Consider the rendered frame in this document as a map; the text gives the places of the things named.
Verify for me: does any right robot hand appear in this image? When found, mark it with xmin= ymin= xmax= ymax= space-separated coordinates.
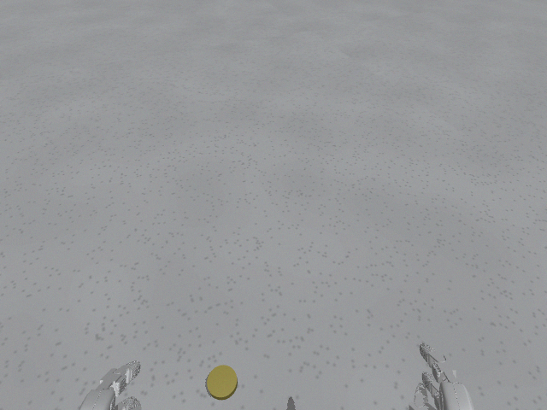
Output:
xmin=409 ymin=343 xmax=474 ymax=410

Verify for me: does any left robot hand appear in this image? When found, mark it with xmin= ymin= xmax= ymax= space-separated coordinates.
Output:
xmin=79 ymin=361 xmax=142 ymax=410

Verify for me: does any tin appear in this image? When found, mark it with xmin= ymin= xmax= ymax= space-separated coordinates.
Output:
xmin=207 ymin=365 xmax=238 ymax=400

